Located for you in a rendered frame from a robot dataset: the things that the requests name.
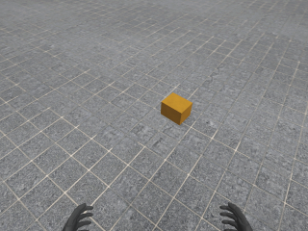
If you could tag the right robot hand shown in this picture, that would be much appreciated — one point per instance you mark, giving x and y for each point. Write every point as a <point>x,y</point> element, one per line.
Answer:
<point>240,222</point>

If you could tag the carton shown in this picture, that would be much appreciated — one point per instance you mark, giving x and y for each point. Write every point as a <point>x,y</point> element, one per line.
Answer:
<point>176,108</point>

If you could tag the left robot hand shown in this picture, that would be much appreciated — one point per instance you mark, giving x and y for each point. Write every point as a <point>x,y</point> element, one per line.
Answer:
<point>73,223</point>

